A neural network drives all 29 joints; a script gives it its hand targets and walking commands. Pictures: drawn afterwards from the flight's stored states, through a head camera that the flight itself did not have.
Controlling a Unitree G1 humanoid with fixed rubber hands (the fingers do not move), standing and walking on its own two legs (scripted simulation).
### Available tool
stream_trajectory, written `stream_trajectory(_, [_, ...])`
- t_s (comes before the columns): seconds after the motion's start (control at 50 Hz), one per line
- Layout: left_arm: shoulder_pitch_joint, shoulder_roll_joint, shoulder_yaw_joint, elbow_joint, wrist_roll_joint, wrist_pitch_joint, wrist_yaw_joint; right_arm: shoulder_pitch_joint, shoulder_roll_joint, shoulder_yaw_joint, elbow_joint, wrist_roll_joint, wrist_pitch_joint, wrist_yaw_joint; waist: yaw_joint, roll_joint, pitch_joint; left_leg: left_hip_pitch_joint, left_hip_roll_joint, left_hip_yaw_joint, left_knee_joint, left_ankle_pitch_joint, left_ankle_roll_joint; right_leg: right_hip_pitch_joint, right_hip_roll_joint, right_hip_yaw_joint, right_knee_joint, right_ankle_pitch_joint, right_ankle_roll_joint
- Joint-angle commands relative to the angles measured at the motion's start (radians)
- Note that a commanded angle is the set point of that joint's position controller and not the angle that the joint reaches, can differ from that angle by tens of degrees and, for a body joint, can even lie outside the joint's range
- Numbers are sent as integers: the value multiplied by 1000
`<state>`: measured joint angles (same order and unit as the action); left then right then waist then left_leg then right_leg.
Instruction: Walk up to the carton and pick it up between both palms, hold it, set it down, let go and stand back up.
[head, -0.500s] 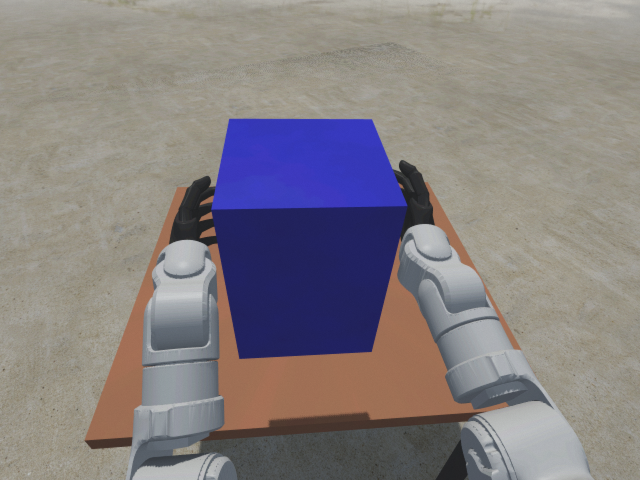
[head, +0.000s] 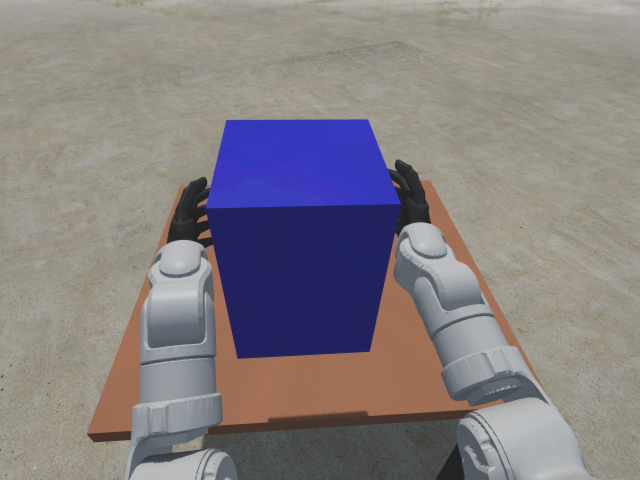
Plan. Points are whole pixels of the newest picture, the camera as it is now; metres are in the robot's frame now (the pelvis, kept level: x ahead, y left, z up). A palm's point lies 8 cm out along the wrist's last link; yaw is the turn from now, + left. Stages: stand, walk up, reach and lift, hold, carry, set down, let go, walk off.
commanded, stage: hold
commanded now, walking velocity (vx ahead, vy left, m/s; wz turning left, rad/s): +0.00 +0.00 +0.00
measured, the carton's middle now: (301, 241) +0.39 +0.01 +0.15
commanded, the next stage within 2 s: set down in 1.34 s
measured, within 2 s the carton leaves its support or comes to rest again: neither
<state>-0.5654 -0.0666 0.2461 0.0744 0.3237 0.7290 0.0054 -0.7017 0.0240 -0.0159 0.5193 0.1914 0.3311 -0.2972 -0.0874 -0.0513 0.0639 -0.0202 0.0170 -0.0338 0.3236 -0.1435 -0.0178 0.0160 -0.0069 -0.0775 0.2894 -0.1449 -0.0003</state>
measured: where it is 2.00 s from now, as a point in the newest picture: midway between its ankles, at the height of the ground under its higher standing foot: outside the picture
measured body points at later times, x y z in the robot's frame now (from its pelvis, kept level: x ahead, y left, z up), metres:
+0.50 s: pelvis +0.01 +0.01 +0.00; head -0.03 +0.03 +0.45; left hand +0.38 +0.14 +0.19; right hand +0.39 -0.13 +0.19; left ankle +0.03 +0.13 -0.75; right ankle +0.02 -0.11 -0.75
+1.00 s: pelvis +0.00 +0.00 +0.00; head -0.04 +0.02 +0.45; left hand +0.37 +0.14 +0.18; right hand +0.38 -0.13 +0.18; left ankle +0.03 +0.13 -0.75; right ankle +0.02 -0.11 -0.75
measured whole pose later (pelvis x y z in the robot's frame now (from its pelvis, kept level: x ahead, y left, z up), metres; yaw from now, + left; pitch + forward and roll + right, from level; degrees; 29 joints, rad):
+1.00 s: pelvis +0.00 +0.00 +0.00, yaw +0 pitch -9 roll -1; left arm -0.56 -0.06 0.22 0.05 0.32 0.74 0.01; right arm -0.68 0.02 -0.01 0.49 0.20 0.33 -0.30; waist -0.10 -0.04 0.08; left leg -0.02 0.02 -0.04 0.33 -0.15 -0.02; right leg 0.02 -0.01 -0.08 0.29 -0.14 0.00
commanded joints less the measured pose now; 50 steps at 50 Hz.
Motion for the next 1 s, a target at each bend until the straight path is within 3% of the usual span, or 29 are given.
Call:
stream_trajectory(0.0, [-813,-574,-521,-149,-176,-120,-118,-715,633,400,-299,70,-65,134,-14,74,-475,91,-70,36,-14,143,-11,101,53,-6,-11,162,68])
stream_trajectory(0.04, [-818,-578,-515,-138,-171,-118,-116,-730,633,397,-293,66,-64,137,-5,71,-468,78,-67,34,-20,124,-9,97,54,-8,-11,133,67])
stream_trajectory(0.16, [-821,-601,-501,-81,-159,-107,-119,-742,610,345,-237,43,-69,148,-19,88,-426,62,-57,36,-43,78,-10,76,56,-13,-19,69,56])
stream_trajectory(0.24, [-817,-604,-497,-85,-157,-108,-112,-761,602,367,-246,66,-74,149,-8,94,-467,92,-56,33,-22,146,-18,89,62,-12,-13,108,54])
stream_trajectory(0.34, [-817,-616,-531,-118,-179,-116,-104,-749,607,372,-276,74,-79,148,-23,95,-487,110,-54,24,-8,191,-29,84,68,-16,-10,141,53])
stream_trajectory(0.36, [-805,-612,-523,-114,-173,-115,-102,-749,610,384,-282,79,-77,147,-12,88,-479,112,-55,25,-2,214,-27,90,69,-14,-8,162,53])
stream_trajectory(0.46, [-767,-608,-538,-176,-170,-108,-101,-695,596,421,-303,110,-67,140,-15,101,-500,149,-58,23,20,317,-45,121,74,-12,1,236,56])
stream_trajectory(0.54, [-735,-597,-548,-171,-170,-97,-105,-696,598,436,-342,111,-61,131,-13,86,-456,121,-66,26,13,279,-36,126,68,-9,-6,235,61])
stream_trajectory(0.64, [-726,-578,-558,-218,-177,-101,-112,-680,613,474,-386,124,-60,120,-10,69,-497,134,-75,25,23,310,-29,167,64,-2,10,333,76])
stream_trajectory(0.82, [-751,-570,-531,-161,-170,-97,-126,-685,608,416,-334,78,-51,127,-18,58,-432,78,-71,34,-21,147,-8,127,49,2,-9,199,71])
stream_trajectory(0.9, [-779,-585,-550,-186,-186,-109,-120,-717,625,435,-365,90,-63,126,-18,71,-491,99,-72,30,3,214,-18,142,56,-3,3,258,74])
stream_trajectory(0.98, [-783,-571,-520,-151,-170,-108,-117,-737,630,439,-343,87,-59,127,6,61,-479,77,-75,33,-13,152,-4,127,50,-1,-4,189,74])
